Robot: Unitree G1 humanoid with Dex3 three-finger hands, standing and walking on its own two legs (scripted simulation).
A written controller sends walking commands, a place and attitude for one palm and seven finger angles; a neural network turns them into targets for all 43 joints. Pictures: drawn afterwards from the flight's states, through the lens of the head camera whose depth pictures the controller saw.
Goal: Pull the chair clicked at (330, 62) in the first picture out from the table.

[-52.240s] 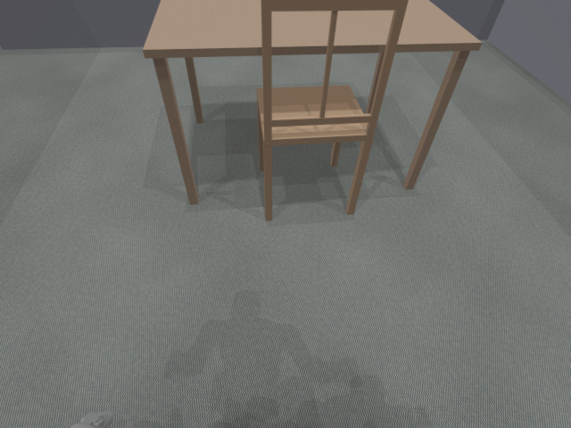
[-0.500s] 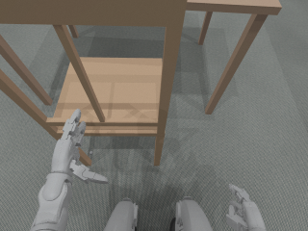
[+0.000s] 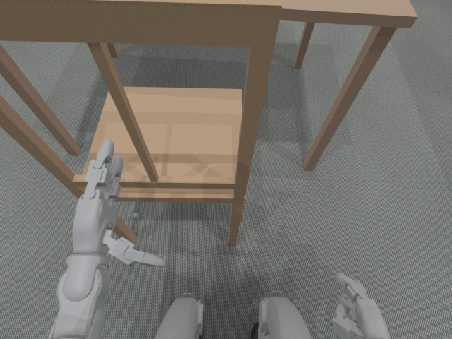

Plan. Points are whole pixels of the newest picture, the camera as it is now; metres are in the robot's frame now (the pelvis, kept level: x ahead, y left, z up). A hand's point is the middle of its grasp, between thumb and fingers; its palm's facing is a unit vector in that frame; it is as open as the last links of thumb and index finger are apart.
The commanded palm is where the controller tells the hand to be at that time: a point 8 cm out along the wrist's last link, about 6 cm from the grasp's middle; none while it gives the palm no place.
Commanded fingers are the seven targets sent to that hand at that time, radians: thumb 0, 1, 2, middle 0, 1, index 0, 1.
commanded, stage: push the fingers through the gap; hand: left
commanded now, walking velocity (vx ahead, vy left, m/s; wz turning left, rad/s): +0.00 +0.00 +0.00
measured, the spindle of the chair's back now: (134, 131) +0.45 +0.18 +0.07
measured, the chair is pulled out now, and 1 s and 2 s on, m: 0.25 0.25 0.25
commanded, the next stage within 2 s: hook a spindle and tug to test in 1.70 s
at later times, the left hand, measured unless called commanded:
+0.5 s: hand (146, 209) +0.33 +0.16 +0.00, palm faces -0.03 -1.00 -0.03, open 17.0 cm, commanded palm +0.32 +0.21 +0.02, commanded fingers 0.00 -0.50 0.30 -0.06 -0.08 -0.06 -0.08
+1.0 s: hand (144, 171) +0.40 +0.17 +0.03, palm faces +0.04 -1.00 -0.04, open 17.0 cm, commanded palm +0.37 +0.22 +0.02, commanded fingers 0.00 -0.50 0.30 -0.06 -0.08 -0.06 -0.08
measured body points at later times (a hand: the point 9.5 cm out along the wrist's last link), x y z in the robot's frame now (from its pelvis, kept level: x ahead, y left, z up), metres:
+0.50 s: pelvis -0.01 +0.00 -0.01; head +0.11 +0.00 +0.42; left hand +0.33 +0.21 +0.00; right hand +0.15 -0.25 -0.11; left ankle +0.01 +0.11 -0.62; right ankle +0.04 -0.12 -0.62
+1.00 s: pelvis +0.00 +0.00 -0.01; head +0.12 +0.01 +0.43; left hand +0.39 +0.22 +0.03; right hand +0.11 -0.26 -0.12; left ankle +0.01 +0.11 -0.62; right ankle +0.04 -0.12 -0.62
